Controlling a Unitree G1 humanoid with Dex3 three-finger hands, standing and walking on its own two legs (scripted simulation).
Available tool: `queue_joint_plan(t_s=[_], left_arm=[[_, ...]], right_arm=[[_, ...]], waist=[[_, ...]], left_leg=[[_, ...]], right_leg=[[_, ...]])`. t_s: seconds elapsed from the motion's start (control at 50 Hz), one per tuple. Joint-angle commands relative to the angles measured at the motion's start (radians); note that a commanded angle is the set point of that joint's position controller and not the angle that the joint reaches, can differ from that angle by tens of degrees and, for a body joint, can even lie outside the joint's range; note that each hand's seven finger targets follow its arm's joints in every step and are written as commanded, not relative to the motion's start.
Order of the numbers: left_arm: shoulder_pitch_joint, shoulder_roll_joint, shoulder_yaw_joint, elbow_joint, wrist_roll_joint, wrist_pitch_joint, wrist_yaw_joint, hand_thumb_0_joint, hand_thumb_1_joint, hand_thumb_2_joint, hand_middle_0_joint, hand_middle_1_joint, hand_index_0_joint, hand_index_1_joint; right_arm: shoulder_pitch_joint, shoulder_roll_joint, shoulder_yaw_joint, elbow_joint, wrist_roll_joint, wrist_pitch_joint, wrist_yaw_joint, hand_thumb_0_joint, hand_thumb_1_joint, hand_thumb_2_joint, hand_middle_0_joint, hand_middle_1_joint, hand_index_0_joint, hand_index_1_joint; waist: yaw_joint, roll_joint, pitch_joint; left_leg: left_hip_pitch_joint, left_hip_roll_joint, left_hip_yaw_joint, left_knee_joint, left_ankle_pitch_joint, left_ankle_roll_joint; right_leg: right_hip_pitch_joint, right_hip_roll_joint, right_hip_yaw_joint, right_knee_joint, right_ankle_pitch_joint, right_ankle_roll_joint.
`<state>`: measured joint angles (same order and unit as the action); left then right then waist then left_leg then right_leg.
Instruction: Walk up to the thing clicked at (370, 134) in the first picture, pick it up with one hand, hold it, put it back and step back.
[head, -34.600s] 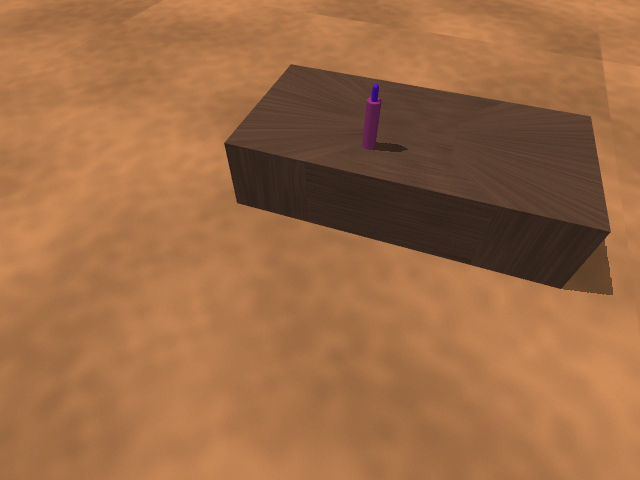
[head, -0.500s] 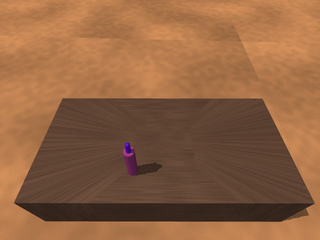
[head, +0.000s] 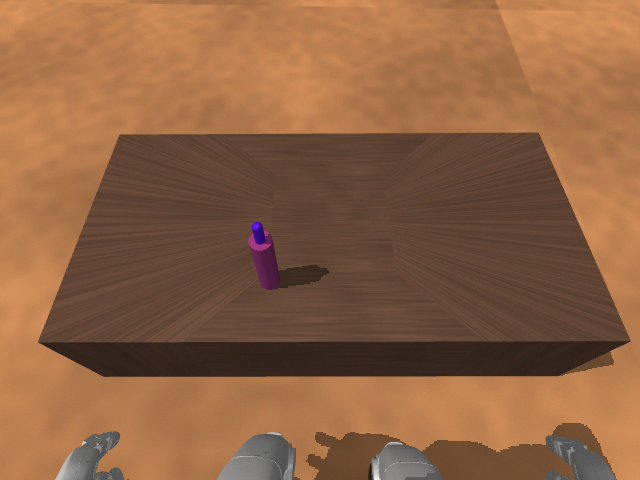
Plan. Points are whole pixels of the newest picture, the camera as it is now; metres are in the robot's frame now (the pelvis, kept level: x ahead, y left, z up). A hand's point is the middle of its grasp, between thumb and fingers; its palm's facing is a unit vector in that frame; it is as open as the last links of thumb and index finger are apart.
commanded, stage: step back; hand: left
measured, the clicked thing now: (264, 255) +0.56 +0.14 -0.30
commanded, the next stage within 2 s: none
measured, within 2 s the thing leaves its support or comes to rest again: neither
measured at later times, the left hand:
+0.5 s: hand out of the picture +0.02 +0.28 -0.15, palm faces -0.11 -0.91 -0.40, open 7.4 cm
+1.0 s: hand out of the picture -0.09 +0.30 -0.14, palm faces -0.03 -0.93 -0.37, open 7.4 cm
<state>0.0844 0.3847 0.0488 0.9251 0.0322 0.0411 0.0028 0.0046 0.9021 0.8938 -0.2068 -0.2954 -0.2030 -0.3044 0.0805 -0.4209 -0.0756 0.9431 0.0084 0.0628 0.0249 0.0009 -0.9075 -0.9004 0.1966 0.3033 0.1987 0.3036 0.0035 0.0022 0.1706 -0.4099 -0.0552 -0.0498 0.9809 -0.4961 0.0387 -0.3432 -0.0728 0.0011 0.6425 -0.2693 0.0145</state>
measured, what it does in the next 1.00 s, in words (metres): walks backwards: left foot, then right foot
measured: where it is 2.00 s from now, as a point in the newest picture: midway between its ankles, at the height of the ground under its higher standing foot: outside the picture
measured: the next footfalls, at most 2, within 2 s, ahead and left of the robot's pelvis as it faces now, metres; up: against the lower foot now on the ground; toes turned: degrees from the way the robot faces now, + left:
left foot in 0.08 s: +0.00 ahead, +0.12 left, +0.00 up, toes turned +0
right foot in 0.48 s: -0.07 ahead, -0.10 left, +0.00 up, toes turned -2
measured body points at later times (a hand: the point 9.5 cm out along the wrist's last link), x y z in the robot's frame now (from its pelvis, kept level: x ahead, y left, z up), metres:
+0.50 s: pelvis -0.09 +0.02 -0.01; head -0.02 +0.01 +0.44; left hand +0.03 +0.32 -0.13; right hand -0.01 -0.30 -0.13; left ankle -0.04 +0.12 -0.72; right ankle -0.11 -0.10 -0.73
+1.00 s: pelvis -0.22 +0.03 +0.00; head -0.16 +0.05 +0.45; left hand -0.09 +0.34 -0.12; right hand -0.14 -0.29 -0.10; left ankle -0.18 +0.14 -0.72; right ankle -0.22 -0.11 -0.64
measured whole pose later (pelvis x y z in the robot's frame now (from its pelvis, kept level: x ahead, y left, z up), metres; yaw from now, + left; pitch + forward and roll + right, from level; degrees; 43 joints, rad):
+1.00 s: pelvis -0.22 +0.03 +0.00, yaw -3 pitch -2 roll -1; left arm 0.15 0.40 0.09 0.80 0.01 0.07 0.01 0.01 0.90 0.89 -0.21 -0.30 -0.20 -0.30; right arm 0.17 -0.36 -0.04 0.88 -0.04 0.02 0.00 0.00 -0.90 -0.90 0.20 0.30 0.20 0.30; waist 0.01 -0.04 0.16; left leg -0.29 0.01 -0.02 0.62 -0.28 0.02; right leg -0.50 0.13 0.15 1.18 -0.50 -0.01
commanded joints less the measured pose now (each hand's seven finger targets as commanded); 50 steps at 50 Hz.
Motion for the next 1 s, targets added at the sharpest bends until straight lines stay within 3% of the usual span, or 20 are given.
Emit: queue_joint_plan(t_s=[0.0, 0.04, 0.06, 0.08, 0.1, 0.14, 0.18, 0.3, 0.38, 0.46, 0.48, 0.5, 0.52, 0.6, 0.7, 0.8, 0.84, 0.86, 0.92, 0.98], left_arm=[[-0.067, 0.271, 0.067, -0.129, 0.011, -0.02, 0.031, 0.0, 0.9, 0.9, -0.2, -0.3, -0.2, -0.3], [-0.045, 0.252, 0.059, -0.134, -0.012, 0.001, 0.025, 0.0, 0.9, 0.9, -0.2, -0.3, -0.2, -0.3], [-0.001, 0.186, 0.05, -0.149, -0.026, 0.01, 0.023, 0.0, 0.9, 0.9, -0.2, -0.3, -0.2, -0.3], [0.018, 0.142, 0.039, -0.149, -0.027, 0.012, 0.031, 0.0, 0.9, 0.9, -0.2, -0.3, -0.2, -0.3], [-0.04, 0.186, 0.053, -0.15, -0.015, 0.014, 0.047, 0.0, 0.9, 0.9, -0.2, -0.3, -0.2, -0.3], [-0.03, 0.202, 0.056, -0.131, -0.02, 0.017, 0.051, 0.0, 0.9, 0.9, -0.2, -0.3, -0.2, -0.3], [0.058, 0.194, 0.056, -0.115, -0.028, 0.014, 0.043, 0.0, 0.9, 0.9, -0.2, -0.3, -0.2, -0.3], [0.028, 0.179, 0.067, -0.168, -0.011, -0.006, 0.028, 0.0, 0.9, 0.9, -0.2, -0.3, -0.2, -0.3], [0.081, 0.171, 0.075, -0.16, -0.007, -0.014, 0.016, 0.0, 0.9, 0.9, -0.2, -0.3, -0.2, -0.3], [0.179, 0.183, 0.085, -0.12, 0.008, -0.031, 0.014, 0.0, 0.9, 0.9, -0.2, -0.3, -0.2, -0.3], [0.152, 0.269, 0.108, -0.139, 0.015, -0.038, 0.016, 0.0, 0.9, 0.9, -0.2, -0.3, -0.2, -0.3], [0.105, 0.329, 0.115, -0.157, -0.001, -0.033, 0.013, 0.0, 0.9, 0.9, -0.2, -0.3, -0.2, -0.3], [0.092, 0.309, 0.114, -0.181, 0.007, -0.039, 0.012, 0.0, 0.9, 0.9, -0.2, -0.3, -0.2, -0.3], [0.012, 0.219, 0.092, -0.22, 0.0, -0.029, 0.027, 0.0, 0.9, 0.9, -0.2, -0.3, -0.2, -0.3], [0.117, 0.207, 0.087, -0.224, 0.007, -0.016, 0.028, 0.0, 0.9, 0.9, -0.2, -0.3, -0.2, -0.3], [0.035, 0.226, 0.075, -0.258, -0.009, 0.004, 0.015, 0.0, 0.9, 0.9, -0.2, -0.3, -0.2, -0.3], [0.025, 0.17, 0.067, -0.27, -0.017, 0.005, 0.016, 0.0, 0.9, 0.9, -0.2, -0.3, -0.2, -0.3], [-0.044, 0.212, 0.092, -0.265, 0.0, 0.005, 0.03, 0.0, 0.9, 0.9, -0.2, -0.3, -0.2, -0.3], [0.093, 0.192, 0.096, -0.192, -0.024, 0.009, 0.025, 0.0, 0.9, 0.9, -0.2, -0.3, -0.2, -0.3], [0.131, 0.186, 0.102, -0.181, -0.012, 0.005, 0.014, 0.0, 0.9, 0.9, -0.2, -0.3, -0.2, -0.3]], right_arm=[[0.153, -0.16, -0.034, -0.045, -0.012, -0.02, -0.016, 0.0, -0.9, -0.9, 0.2, 0.3, 0.2, 0.3], [0.178, -0.146, -0.04, -0.034, -0.039, -0.037, -0.021, 0.0, -0.9, -0.9, 0.2, 0.3, 0.2, 0.3], [0.156, -0.202, -0.055, -0.062, -0.066, -0.046, -0.028, 0.0, -0.9, -0.9, 0.2, 0.3, 0.2, 0.3], [0.113, -0.299, -0.069, -0.077, -0.069, -0.051, -0.028, 0.0, -0.9, -0.9, 0.2, 0.3, 0.2, 0.3], [0.143, -0.352, -0.079, -0.086, -0.048, -0.051, -0.028, 0.0, -0.9, -0.9, 0.2, 0.3, 0.2, 0.3], [0.048, -0.263, -0.059, -0.096, -0.047, -0.055, -0.046, 0.0, -0.9, -0.9, 0.2, 0.3, 0.2, 0.3], [0.01, -0.216, -0.048, -0.122, -0.043, -0.056, -0.06, 0.0, -0.9, -0.9, 0.2, 0.3, 0.2, 0.3], [0.124, -0.194, -0.056, -0.131, -0.031, -0.056, -0.067, 0.0, -0.9, -0.9, 0.2, 0.3, 0.2, 0.3], [0.086, -0.219, -0.055, -0.163, -0.032, -0.049, -0.058, 0.0, -0.9, -0.9, 0.2, 0.3, 0.2, 0.3], [0.037, -0.187, -0.037, -0.18, -0.01, -0.035, -0.047, 0.0, -0.9, -0.9, 0.2, 0.3, 0.2, 0.3], [0.044, -0.148, -0.022, -0.193, 0.001, -0.036, -0.046, 0.0, -0.9, -0.9, 0.2, 0.3, 0.2, 0.3], [0.004, -0.132, -0.022, -0.186, 0.004, -0.028, -0.061, 0.0, -0.9, -0.9, 0.2, 0.3, 0.2, 0.3], [0.016, -0.162, -0.032, -0.168, -0.004, -0.019, -0.065, 0.0, -0.9, -0.9, 0.2, 0.3, 0.2, 0.3], [0.109, -0.163, -0.019, -0.134, 0.004, -0.035, -0.065, 0.0, -0.9, -0.9, 0.2, 0.3, 0.2, 0.3], [0.08, -0.145, -0.009, -0.155, -0.01, -0.046, -0.065, 0.0, -0.9, -0.9, 0.2, 0.3, 0.2, 0.3], [0.197, -0.16, -0.033, -0.111, -0.033, -0.058, -0.05, 0.0, -0.9, -0.9, 0.2, 0.3, 0.2, 0.3], [0.127, -0.315, -0.065, -0.144, -0.049, -0.062, -0.04, 0.0, -0.9, -0.9, 0.2, 0.3, 0.2, 0.3], [0.119, -0.352, -0.076, -0.155, -0.046, -0.064, -0.037, 0.0, -0.9, -0.9, 0.2, 0.3, 0.2, 0.3], [-0.008, -0.227, -0.04, -0.169, -0.047, -0.071, -0.052, 0.0, -0.9, -0.9, 0.2, 0.3, 0.2, 0.3], [0.028, -0.196, -0.039, -0.181, -0.043, -0.07, -0.052, 0.0, -0.9, -0.9, 0.2, 0.3, 0.2, 0.3]], waist=[[-0.017, -0.213, -0.216], [-0.035, -0.117, -0.214], [-0.01, 0.052, -0.204], [0.019, 0.22, -0.185], [-0.062, 0.245, -0.218], [-0.011, 0.124, -0.179], [0.035, 0.165, -0.173], [-0.041, 0.103, -0.211], [-0.023, 0.141, -0.224], [0.031, 0.076, -0.254], [0.016, -0.127, -0.24], [0.052, -0.29, -0.189], [0.043, -0.215, -0.145], [-0.001, -0.126, -0.153], [0.061, -0.182, -0.215], [-0.018, -0.167, -0.241], [-0.026, 0.217, -0.196], [-0.072, 0.212, -0.169], [0.049, 0.082, -0.151], [0.027, 0.128, -0.162]], left_leg=[[0.074, 0.053, 0.008, -0.232, 0.013, -0.007], [0.185, 0.037, 0.053, -0.545, 0.299, -0.016], [0.237, 0.191, -0.176, -0.624, 0.525, 0.003], [0.334, 0.337, -0.364, -0.589, 0.86, 0.054], [0.227, 0.425, -0.449, -0.614, 0.867, 0.134], [0.277, 0.319, -0.269, -0.563, 0.856, 0.079], [0.315, 0.257, -0.159, -0.527, 0.821, 0.049], [0.451, 0.337, -0.184, -0.469, 0.855, 0.207], [0.334, 0.324, -0.157, -0.459, 0.691, 0.185], [0.166, 0.262, -0.097, -0.33, 0.494, 0.083], [-0.006, 0.119, -0.039, -0.187, 0.323, 0.011], [-0.03, -0.024, 0.013, 0.04, -0.12, -0.027], [-0.021, -0.016, -0.102, 0.204, -0.172, -0.036], [-0.036, -0.049, -0.096, 0.24, -0.026, -0.051], [-0.073, -0.006, -0.019, -0.106, -0.045, -0.068], [0.22, 0.029, 0.049, -0.528, 0.269, -0.02], [0.208, 0.402, -0.449, -0.684, 0.338, 0.164], [0.066, 0.494, -0.543, -0.703, 0.42, 0.269], [0.141, 0.335, -0.238, -0.597, 0.589, 0.183], [0.227, 0.309, -0.185, -0.548, 0.636, 0.197]], right_leg=[[0.122, -0.196, 0.182, -0.101, 0.382, -0.193], [0.101, -0.121, 0.128, 0.042, 0.327, -0.144], [-0.006, -0.006, 0.089, 0.203, 0.121, -0.088], [-0.215, 0.171, 0.073, 0.308, -0.339, -0.049], [-0.158, 0.191, 0.203, 0.42, -0.424, -0.036], [-0.221, 0.19, 0.259, 0.534, -0.293, -0.044], [-0.233, 0.171, 0.222, 0.534, -0.184, -0.04], [-0.199, 0.14, 0.149, 0.37, -0.236, 0.002], [-0.036, 0.104, 0.058, 0.147, -0.201, -0.013], [0.198, 0.057, 0.093, -0.213, 0.139, -0.059], [0.252, -0.101, 0.348, -0.212, 0.312, -0.139], [0.109, -0.29, 0.542, -0.28, 0.432, -0.318], [0.031, -0.311, 0.567, -0.294, 0.421, -0.343], [0.084, -0.138, 0.246, -0.184, 0.508, -0.241], [0.314, -0.146, 0.245, -0.125, 0.56, -0.244], [0.109, -0.111, 0.225, -0.056, 0.286, -0.145], [-0.164, 0.163, 0.056, 0.22, -0.251, -0.04], [-0.102, 0.173, 0.158, 0.454, -0.402, -0.027], [-0.162, 0.189, 0.226, 0.651, -0.249, -0.037], [-0.164, 0.17, 0.185, 0.605, -0.229, 0.005]])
